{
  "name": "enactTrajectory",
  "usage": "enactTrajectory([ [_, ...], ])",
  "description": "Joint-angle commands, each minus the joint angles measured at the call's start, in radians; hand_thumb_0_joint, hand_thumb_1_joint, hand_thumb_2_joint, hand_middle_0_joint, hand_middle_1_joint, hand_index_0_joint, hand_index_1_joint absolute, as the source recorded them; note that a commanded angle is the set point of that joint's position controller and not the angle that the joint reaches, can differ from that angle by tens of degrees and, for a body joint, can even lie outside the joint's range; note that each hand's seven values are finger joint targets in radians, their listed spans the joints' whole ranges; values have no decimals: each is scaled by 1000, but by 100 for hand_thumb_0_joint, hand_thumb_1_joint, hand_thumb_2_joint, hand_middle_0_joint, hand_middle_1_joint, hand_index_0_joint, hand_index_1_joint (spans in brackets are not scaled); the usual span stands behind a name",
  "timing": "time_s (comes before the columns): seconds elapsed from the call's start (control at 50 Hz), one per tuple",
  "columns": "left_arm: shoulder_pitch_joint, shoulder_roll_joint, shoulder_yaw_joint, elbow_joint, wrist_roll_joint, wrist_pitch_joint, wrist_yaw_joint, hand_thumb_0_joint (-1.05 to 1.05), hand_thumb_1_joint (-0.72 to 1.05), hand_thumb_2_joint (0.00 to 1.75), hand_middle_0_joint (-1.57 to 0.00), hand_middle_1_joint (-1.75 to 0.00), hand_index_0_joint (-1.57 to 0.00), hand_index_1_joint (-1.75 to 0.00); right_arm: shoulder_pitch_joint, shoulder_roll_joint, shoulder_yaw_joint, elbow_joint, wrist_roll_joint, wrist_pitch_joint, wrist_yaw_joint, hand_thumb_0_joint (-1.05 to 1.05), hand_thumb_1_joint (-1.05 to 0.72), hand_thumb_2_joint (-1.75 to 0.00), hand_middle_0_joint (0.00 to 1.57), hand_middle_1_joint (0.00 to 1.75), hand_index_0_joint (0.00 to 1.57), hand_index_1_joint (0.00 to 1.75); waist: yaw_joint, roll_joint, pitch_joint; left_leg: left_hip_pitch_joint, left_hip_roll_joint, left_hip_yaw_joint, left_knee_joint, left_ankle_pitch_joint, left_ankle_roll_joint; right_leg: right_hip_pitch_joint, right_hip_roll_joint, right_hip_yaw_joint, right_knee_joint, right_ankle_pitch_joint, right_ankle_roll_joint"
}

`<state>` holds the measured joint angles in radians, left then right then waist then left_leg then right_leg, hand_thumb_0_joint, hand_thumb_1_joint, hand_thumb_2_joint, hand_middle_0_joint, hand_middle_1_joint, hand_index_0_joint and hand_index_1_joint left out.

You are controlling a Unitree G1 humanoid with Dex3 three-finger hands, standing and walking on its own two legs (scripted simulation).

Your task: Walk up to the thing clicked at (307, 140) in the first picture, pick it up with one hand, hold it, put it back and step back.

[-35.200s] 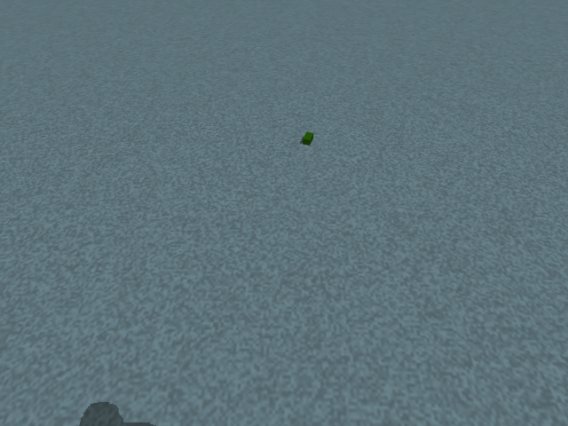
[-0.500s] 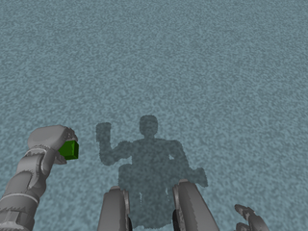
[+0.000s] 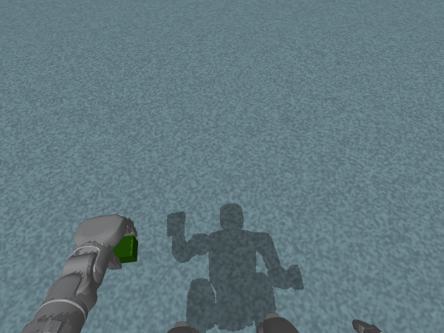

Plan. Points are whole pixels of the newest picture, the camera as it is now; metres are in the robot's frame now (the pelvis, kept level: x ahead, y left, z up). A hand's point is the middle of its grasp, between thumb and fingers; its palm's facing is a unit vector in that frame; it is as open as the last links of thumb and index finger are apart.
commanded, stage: lift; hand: left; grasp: from above
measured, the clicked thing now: (116, 250) +0.35 +0.23 -0.10
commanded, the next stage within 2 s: hold in 0.20 s
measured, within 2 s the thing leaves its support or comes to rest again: neither
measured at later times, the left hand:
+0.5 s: hand (100, 232) +0.35 +0.23 -0.01, palm faces -0.45 -0.05 -0.89, open 7.2 cm
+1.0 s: hand (97, 230) +0.34 +0.22 +0.02, palm faces -0.44 -0.04 -0.89, open 7.2 cm
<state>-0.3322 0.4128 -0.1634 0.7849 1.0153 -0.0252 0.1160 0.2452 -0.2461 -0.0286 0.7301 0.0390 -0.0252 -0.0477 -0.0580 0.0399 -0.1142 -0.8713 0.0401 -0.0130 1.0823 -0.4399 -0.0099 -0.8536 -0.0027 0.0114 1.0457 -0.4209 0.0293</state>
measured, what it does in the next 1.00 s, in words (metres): rises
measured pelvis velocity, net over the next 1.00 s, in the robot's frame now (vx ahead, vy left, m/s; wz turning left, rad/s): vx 0.03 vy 0.00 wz -0.01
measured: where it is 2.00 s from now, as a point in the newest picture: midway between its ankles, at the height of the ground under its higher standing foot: outside the picture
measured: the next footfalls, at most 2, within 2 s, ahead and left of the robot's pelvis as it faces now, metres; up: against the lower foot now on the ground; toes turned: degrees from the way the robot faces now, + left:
none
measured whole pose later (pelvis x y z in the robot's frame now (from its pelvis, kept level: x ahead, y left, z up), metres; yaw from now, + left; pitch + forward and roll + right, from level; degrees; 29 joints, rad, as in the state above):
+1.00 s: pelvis +0.03 +0.00 +0.06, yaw -1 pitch +4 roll +0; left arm -0.24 0.40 -0.20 0.64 1.01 -0.02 -0.01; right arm 0.22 -0.25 -0.04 0.68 0.05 0.04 -0.05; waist -0.01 0.04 -0.05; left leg -0.42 0.03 0.03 0.66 -0.32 -0.01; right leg -0.43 -0.02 0.04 0.66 -0.31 0.03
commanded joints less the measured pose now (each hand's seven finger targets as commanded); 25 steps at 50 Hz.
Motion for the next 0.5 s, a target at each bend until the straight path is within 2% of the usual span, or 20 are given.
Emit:
enactTrajectory([
  [0.0, -310, 218, 81, -169, -5, 20, 48, 0, 87, 29, -118, -31, -121, -28, 8, -143, -57, -103, 1, -33, -11, 0, -90, -90, 20, 30, 20, 30, 4, 8, -295, 288, -48, 9, -242, 123, 13, 214, 42, -3, -245, 119, -34],
  [0.06, -316, 199, 65, -167, -13, 34, 38, 0, 83, 28, -115, -32, -118, -29, 13, -141, -58, -96, 0, -33, -12, 0, -91, -90, 20, 30, 20, 30, 9, 8, -300, 337, -46, 3, -274, 183, 10, 258, 43, -4, -266, 173, -34],
  [0.1, -291, 213, 79, -170, -19, 33, 31, 0, 81, 26, -113, -30, -117, -27, 17, -139, -60, -99, -2, -31, -12, 0, -90, -90, 20, 30, 20, 30, 19, 0, -291, 352, -51, 10, -294, 202, 13, 300, 41, 2, -298, 193, -32],
  [0.12, -268, 194, 65, -149, -24, 35, 24, 0, 82, 26, -115, -29, -118, -26, 9, -140, -59, -105, 0, -30, -11, 0, -90, -90, 20, 30, 20, 30, 12, -18, -262, 358, -50, 12, -309, 201, 14, 302, 40, 0, -311, 192, -31],
  [0.14, -295, 185, 56, -172, -28, 33, 18, 0, 82, 27, -116, -29, -119, -26, 10, -139, -60, -105, 0, -29, -12, 0, -90, -90, 20, 30, 20, 30, 7, -4, -265, 374, -50, 16, -318, 205, 14, 304, 40, 4, -322, 199, -31],
  [0.18, -279, 183, 53, -165, -28, 31, 5, 0, 82, 28, -115, -30, -119, -27, 7, -139, -58, -108, 0, -27, -13, 0, -91, -90, 20, 30, 20, 30, 8, -8, -235, 384, -49, 14, -343, 198, 14, 316, 41, 0, -345, 188, -31],
  [0.26, -281, 193, 57, -201, -26, 17, -10, 0, 84, 27, -116, -30, -120, -27, -8, -138, -57, -126, 2, -23, -12, 0, -90, -90, 20, 30, 20, 30, 19, -3, -233, 421, -51, 15, -379, 211, 13, 353, 41, 0, -374, 190, -34],
  [0.28, -261, 198, 61, -195, -17, 18, -10, 0, 84, 27, -117, -29, -120, -25, -9, -139, -57, -127, 4, -20, -13, 0, -90, -90, 20, 30, 20, 30, 24, -14, -233, 431, -52, 18, -387, 227, 14, 369, 41, 2, -379, 207, -34],
  [0.3, -272, 184, 55, -212, -21, 18, -12, 0, 85, 23, -115, -30, -120, -25, -10, -138, -56, -124, 2, -21, -12, 0, -90, -90, 20, 30, 20, 30, 17, -1, -244, 450, -52, 18, -388, 247, 11, 371, 41, 3, -379, 224, -34],
  [0.36, -281, 210, 70, -225, -9, 16, -15, 0, 82, 23, -115, -26, -119, -22, -8, -146, -62, -125, 4, -14, -13, 0, -90, -90, 20, 30, 20, 30, 20, 6, -258, 507, -44, 13, -409, 314, 6, 392, 45, -7, -384, 270, -38],
  [0.38, -284, 202, 59, -228, 2, 15, -19, 0, 82, 24, -115, -26, -119, -22, -7, -141, -61, -120, 4, -11, -13, 0, -90, -90, 20, 30, 20, 30, 19, 6, -251, 510, -46, 18, -410, 333, 7, 395, 44, -3, -388, 291, -38],
  [0.4, -296, 200, 57, -233, -1, 10, -24, 0, 82, 24, -114, -28, -118, -24, -8, -145, -63, -122, 4, -10, -12, 0, -90, -90, 20, 30, 20, 30, 15, 7, -243, 510, -46, 16, -414, 332, 6, 398, 45, -6, -392, 286, -37],
  [0.42, -294, 208, 66, -241, -2, 6, -29, 0, 83, 24, -113, -30, -118, -25, -12, -142, -63, -120, 4, -9, -12, 0, -90, -90, 20, 30, 20, 30, 24, 14, -241, 520, -45, 15, -424, 334, 5, 401, 47, -6, -397, 285, -39],
  [0.44, -299, 200, 56, -241, -4, 2, -35, 0, 82, 24, -114, -27, -118, -23, -12, -145, -64, -121, 3, -8, -12, 0, -90, -90, 20, 30, 20, 30, 16, 22, -239, 530, -44, 17, -429, 335, 4, 399, 47, -9, -401, 285, -40],
  [0.48, -290, 204, 62, -253, -7, 1, -42, 0, 83, 24, -115, -25, -119, -21, -13, -147, -67, -124, 4, -6, -11, 0, -90, -90, 20, 30, 20, 30, 27, 21, -258, 551, -46, 21, -435, 367, 5, 426, 46, -7, -408, 313, -39],
])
